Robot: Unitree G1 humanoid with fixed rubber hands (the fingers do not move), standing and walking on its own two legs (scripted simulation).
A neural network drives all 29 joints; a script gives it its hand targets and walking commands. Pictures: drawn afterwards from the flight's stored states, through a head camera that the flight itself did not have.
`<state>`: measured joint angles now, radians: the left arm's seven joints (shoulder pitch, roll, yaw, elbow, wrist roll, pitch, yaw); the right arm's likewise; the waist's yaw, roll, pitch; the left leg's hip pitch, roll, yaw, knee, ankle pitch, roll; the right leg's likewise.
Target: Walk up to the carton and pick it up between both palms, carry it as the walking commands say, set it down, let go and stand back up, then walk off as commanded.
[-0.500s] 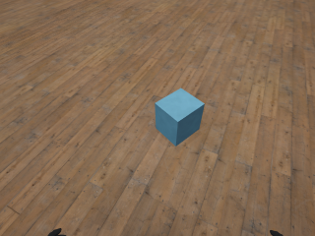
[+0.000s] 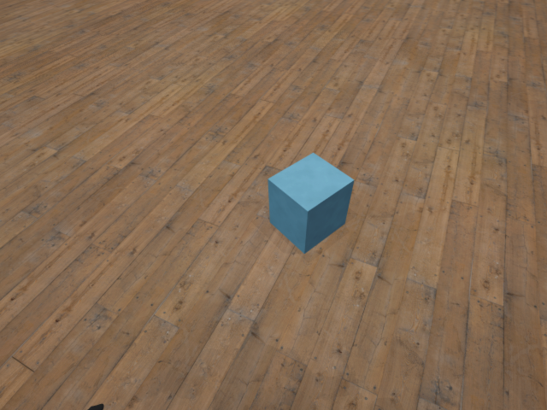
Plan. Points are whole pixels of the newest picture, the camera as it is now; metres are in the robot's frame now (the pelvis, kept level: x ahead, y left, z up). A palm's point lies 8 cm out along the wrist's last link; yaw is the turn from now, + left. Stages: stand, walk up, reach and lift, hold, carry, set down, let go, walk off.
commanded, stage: stand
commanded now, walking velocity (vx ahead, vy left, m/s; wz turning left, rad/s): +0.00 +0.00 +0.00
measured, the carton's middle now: (308, 202) +1.09 -0.13 -0.64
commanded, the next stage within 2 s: walk up in 0.62 s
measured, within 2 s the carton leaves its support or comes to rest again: neither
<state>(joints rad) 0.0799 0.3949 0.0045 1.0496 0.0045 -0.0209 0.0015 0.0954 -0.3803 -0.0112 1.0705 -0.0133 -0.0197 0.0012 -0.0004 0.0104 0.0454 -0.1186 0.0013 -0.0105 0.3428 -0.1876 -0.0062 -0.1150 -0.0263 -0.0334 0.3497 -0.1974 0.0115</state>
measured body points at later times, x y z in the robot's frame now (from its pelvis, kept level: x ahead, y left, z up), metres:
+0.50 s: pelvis +0.00 +0.00 +0.00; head +0.01 +0.00 +0.45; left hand +0.12 +0.32 -0.11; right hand +0.10 -0.31 -0.12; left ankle +0.00 +0.12 -0.75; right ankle +0.00 -0.13 -0.75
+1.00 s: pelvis +0.03 -0.02 -0.01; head +0.04 -0.03 +0.44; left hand +0.17 +0.31 -0.10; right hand +0.08 -0.38 -0.11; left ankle +0.00 +0.12 -0.75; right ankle +0.07 -0.16 -0.73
